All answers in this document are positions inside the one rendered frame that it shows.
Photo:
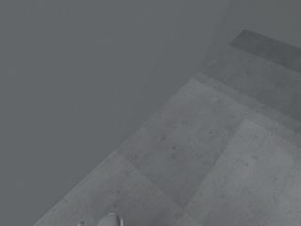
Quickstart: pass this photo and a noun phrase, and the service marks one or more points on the robot left thigh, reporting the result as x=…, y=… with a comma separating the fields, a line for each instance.
x=111, y=220

